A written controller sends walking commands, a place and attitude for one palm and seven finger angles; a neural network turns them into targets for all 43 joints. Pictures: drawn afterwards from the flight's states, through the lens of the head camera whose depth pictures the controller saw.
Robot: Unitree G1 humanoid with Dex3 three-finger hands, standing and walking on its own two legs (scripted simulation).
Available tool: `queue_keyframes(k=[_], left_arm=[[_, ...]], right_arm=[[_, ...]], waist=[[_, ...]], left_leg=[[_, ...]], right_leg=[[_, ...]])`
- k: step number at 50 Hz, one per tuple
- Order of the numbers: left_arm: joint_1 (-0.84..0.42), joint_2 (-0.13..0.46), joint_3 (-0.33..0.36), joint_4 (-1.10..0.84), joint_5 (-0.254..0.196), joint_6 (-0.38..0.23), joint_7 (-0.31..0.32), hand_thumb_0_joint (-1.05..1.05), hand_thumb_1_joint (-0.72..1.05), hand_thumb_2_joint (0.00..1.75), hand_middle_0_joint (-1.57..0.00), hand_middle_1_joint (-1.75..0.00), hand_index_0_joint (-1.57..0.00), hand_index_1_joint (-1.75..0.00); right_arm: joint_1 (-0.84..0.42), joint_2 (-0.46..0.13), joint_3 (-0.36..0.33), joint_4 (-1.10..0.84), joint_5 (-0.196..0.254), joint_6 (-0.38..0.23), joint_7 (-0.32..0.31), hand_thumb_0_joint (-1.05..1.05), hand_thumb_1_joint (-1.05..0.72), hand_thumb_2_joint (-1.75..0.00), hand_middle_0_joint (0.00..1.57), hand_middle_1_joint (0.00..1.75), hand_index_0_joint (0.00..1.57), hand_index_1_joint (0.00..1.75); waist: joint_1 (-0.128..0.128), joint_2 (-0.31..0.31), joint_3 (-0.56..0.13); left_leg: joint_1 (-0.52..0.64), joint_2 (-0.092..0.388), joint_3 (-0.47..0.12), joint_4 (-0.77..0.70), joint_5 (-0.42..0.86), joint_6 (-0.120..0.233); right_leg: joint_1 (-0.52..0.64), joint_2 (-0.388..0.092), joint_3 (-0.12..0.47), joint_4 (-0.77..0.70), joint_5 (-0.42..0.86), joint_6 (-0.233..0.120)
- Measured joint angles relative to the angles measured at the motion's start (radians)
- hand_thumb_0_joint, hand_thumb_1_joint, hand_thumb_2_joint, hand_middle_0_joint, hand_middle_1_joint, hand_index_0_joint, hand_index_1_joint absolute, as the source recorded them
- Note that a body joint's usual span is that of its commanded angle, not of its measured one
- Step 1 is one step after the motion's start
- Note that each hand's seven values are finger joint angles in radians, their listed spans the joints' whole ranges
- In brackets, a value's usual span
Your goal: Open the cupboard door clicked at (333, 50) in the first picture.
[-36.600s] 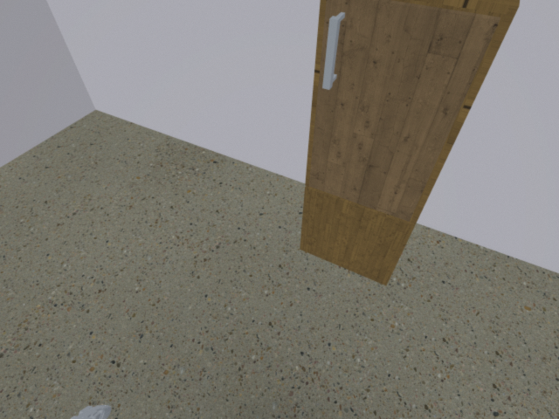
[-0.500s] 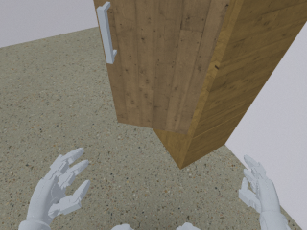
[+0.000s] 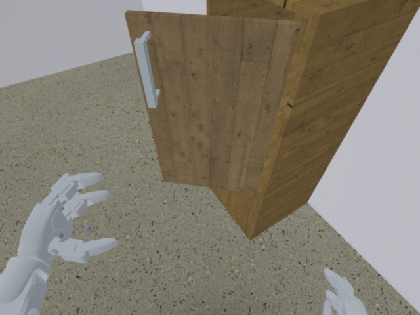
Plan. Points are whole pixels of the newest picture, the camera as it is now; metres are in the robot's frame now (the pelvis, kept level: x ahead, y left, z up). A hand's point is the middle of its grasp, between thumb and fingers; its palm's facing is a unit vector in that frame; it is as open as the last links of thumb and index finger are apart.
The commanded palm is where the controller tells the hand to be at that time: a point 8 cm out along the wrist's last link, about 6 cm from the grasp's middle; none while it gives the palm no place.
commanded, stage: raise the hand with hooked fingers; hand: left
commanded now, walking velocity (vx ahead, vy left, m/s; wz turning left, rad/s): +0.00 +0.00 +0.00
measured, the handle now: (149, 71) +0.58 +0.18 +0.16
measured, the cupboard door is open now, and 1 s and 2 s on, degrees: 49 49 49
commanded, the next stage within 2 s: move the hooked fingers beside the handle in 1.14 s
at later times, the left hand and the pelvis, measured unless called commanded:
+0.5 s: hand (50, 172) +0.29 +0.27 +0.16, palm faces +0.01 -1.00 -0.09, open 13.9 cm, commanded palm +0.26 +0.31 +0.17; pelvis +0.01 +0.00 +0.02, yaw +0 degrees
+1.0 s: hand (54, 153) +0.31 +0.27 +0.18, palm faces +0.00 -1.00 -0.06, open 14.0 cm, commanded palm +0.28 +0.31 +0.19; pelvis +0.02 -0.01 +0.03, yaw -1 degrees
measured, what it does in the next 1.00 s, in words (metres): stands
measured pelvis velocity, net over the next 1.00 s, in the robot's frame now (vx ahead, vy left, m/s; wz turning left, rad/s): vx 0.02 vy -0.01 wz -0.01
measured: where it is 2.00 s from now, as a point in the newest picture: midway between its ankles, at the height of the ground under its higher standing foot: outside the picture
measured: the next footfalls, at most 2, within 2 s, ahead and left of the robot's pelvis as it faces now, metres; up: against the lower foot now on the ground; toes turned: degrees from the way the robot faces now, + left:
none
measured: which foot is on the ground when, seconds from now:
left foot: down 0.00-1.00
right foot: down 0.00-1.00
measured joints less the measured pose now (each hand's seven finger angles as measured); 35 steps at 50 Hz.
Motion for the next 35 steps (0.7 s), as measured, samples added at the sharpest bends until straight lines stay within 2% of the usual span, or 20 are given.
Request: queue_keyframes(k=[7, 19, 28, 35], left_arm=[[-0.087, 0.03, 0.026, 0.037, 0.008, 0.061, -0.012, 0.0, -0.18, 0.44, -0.28, -1.0, -0.28, -1.0], [-0.246, 0.088, 0.082, 0.12, 0.009, 0.178, -0.069, -0.01, -0.43, 0.33, -0.3, -1.16, -0.29, -1.16], [-0.353, 0.139, 0.138, 0.194, 0.002, 0.222, -0.115, -0.01, -0.49, 0.31, -0.3, -1.2, -0.3, -1.19], [-0.44, 0.186, 0.171, 0.281, 0.002, 0.256, -0.148, -0.02, -0.5, 0.3, -0.3, -1.2, -0.3, -1.2]], right_arm=[[-0.043, -0.011, -0.003, -0.008, 0.007, -0.003, -0.02, 0.02, -0.9, -0.9, 0.21, 0.3, 0.2, 0.3], [-0.075, 0.023, 0.044, -0.014, 0.012, 0.029, -0.025, 0.02, -0.9, -0.9, 0.21, 0.3, 0.2, 0.3], [-0.056, 0.022, 0.056, 0.011, 0.015, 0.063, -0.026, 0.02, -0.9, -0.9, 0.21, 0.3, 0.2, 0.3], [-0.047, 0.0, 0.046, 0.017, 0.023, 0.085, -0.024, 0.02, -0.9, -0.9, 0.21, 0.3, 0.2, 0.3]], waist=[[0.017, -0.009, 0.015], [0.043, 0.004, 0.029], [0.045, 0.014, 0.036], [0.037, 0.012, 0.037]], left_leg=[[0.083, -0.003, -0.001, -0.064, 0.021, 0.001], [0.195, -0.008, -0.003, -0.179, 0.065, -0.001], [0.242, -0.008, -0.004, -0.244, 0.092, -0.006], [0.253, -0.008, -0.002, -0.272, 0.106, -0.01]], right_leg=[[0.085, 0.003, -0.001, -0.065, 0.021, 0.003], [0.197, 0.009, -0.005, -0.175, 0.06, 0.004], [0.241, 0.013, -0.007, -0.23, 0.08, 0.0], [0.245, 0.016, -0.005, -0.248, 0.088, -0.004]])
